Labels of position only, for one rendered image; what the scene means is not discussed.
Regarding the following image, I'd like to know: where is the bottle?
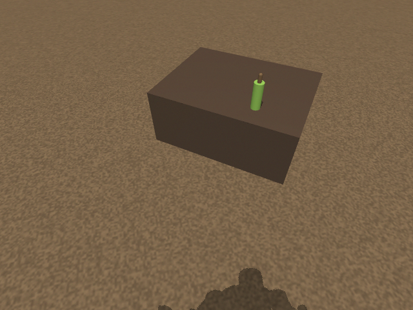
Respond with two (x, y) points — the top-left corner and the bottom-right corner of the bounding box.
(250, 73), (265, 110)

